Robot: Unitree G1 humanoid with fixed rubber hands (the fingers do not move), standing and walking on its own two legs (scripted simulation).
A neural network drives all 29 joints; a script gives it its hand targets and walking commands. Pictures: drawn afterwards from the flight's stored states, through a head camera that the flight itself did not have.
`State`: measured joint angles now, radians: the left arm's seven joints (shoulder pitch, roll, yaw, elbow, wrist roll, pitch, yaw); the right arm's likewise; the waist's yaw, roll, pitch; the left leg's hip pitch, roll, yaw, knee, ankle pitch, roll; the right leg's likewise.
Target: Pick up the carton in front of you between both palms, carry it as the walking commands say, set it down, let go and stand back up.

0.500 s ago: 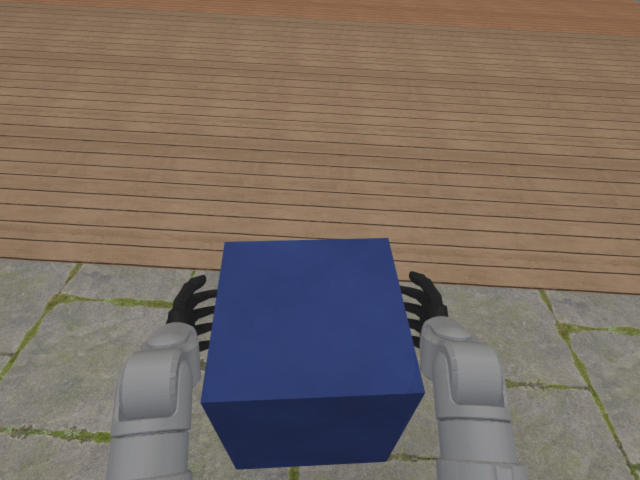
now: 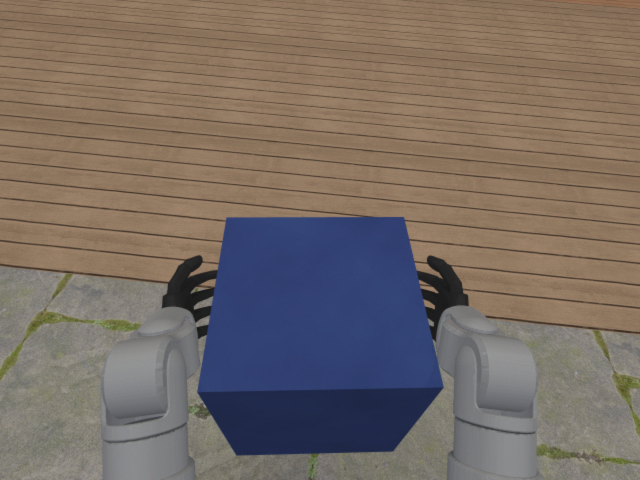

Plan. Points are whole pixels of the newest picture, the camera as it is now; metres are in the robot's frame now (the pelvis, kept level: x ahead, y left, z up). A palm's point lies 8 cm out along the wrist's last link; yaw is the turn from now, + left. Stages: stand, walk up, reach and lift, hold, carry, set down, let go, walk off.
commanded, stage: carry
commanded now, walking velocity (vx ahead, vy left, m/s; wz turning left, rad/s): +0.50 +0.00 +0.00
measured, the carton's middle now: (315, 342) +0.28 +0.01 +0.03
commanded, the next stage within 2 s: none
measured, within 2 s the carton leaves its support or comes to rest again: neither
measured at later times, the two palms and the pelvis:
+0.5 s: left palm (241, 153) +0.60 +0.14 +0.09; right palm (414, 161) +0.61 -0.16 +0.08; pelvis +0.34 -0.02 +0.00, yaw +1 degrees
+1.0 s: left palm (247, 40) +0.98 +0.17 +0.14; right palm (377, 45) +0.97 -0.12 +0.14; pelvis +0.66 +0.02 +0.00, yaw +0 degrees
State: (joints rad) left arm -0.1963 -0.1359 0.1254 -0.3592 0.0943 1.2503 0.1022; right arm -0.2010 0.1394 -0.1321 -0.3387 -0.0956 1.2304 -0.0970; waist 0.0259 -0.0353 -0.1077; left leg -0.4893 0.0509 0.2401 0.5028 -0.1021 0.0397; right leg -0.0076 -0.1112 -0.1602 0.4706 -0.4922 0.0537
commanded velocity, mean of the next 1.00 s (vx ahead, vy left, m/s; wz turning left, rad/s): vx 0.50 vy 0.00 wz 0.00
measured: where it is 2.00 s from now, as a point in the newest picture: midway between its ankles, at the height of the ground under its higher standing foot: (303, 214)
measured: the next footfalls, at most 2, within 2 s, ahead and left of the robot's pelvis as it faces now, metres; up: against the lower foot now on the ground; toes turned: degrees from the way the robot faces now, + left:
right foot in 0.46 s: +0.48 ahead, -0.10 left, +0.00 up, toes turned -12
left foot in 0.92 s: +0.79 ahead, +0.11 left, +0.00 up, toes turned +12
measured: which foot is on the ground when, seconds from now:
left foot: down 0.00-0.48, up 0.50-0.90, down 0.92-1.00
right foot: down 0.00-0.00, up 0.02-0.44, down 0.46-0.96, up 0.98-1.00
